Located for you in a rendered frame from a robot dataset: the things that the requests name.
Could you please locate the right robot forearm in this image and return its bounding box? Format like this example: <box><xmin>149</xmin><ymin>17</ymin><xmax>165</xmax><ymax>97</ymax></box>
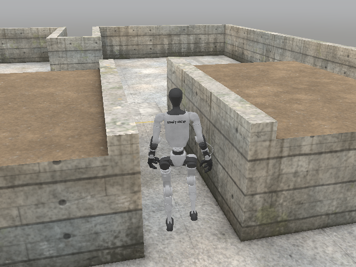
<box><xmin>199</xmin><ymin>135</ymin><xmax>211</xmax><ymax>160</ymax></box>

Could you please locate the robot left hand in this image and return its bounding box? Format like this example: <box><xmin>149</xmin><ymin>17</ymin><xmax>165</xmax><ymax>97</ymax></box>
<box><xmin>147</xmin><ymin>157</ymin><xmax>160</xmax><ymax>169</ymax></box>

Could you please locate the robot left shin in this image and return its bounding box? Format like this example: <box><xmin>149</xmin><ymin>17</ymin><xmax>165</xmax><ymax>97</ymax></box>
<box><xmin>163</xmin><ymin>187</ymin><xmax>172</xmax><ymax>224</ymax></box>

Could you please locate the robot right upper arm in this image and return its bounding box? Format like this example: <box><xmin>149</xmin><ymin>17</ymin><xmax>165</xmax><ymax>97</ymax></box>
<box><xmin>188</xmin><ymin>112</ymin><xmax>204</xmax><ymax>143</ymax></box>

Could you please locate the right robot foot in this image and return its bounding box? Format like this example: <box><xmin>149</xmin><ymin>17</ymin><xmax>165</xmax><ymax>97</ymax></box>
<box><xmin>190</xmin><ymin>211</ymin><xmax>197</xmax><ymax>221</ymax></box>

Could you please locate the robot left upper arm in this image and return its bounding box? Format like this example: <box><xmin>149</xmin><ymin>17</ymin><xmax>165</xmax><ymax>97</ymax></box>
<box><xmin>152</xmin><ymin>113</ymin><xmax>165</xmax><ymax>144</ymax></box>

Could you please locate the robot right hand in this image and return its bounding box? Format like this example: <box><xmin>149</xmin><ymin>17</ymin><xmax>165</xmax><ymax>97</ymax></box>
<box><xmin>200</xmin><ymin>159</ymin><xmax>212</xmax><ymax>173</ymax></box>

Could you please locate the left robot forearm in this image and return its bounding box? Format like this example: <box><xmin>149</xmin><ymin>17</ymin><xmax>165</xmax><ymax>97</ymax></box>
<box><xmin>148</xmin><ymin>136</ymin><xmax>158</xmax><ymax>159</ymax></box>

